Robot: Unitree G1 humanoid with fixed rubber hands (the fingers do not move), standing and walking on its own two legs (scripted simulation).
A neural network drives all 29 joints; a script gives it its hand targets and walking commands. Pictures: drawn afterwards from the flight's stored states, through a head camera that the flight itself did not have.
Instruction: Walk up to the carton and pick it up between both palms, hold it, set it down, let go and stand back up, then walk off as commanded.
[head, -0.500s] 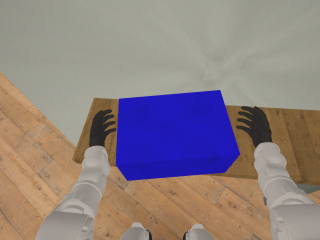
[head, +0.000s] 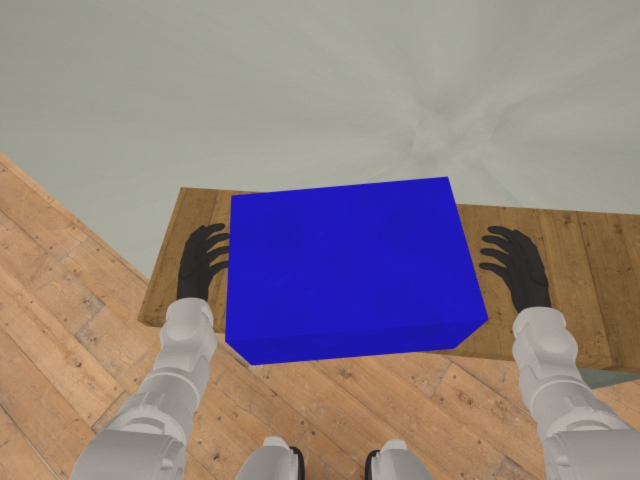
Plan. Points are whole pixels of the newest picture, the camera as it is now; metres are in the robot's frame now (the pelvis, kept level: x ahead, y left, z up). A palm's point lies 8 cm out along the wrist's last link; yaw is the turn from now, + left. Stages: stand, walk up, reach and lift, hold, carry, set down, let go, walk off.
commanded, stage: set down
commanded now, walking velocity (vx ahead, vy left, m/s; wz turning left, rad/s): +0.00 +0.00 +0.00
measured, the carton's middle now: (346, 274) +0.39 -0.01 -0.06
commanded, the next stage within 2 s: none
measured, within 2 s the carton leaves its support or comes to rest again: neither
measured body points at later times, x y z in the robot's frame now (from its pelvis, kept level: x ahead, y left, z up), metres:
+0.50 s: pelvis -0.03 -0.02 +0.01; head +0.12 -0.05 +0.44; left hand +0.32 +0.18 -0.03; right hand +0.33 -0.26 -0.04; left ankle +0.03 +0.12 -0.68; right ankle +0.03 -0.10 -0.68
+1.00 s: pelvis +0.00 -0.01 +0.04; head +0.03 -0.03 +0.49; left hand +0.26 +0.21 +0.00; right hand +0.23 -0.28 -0.01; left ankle +0.03 +0.12 -0.68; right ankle +0.03 -0.10 -0.68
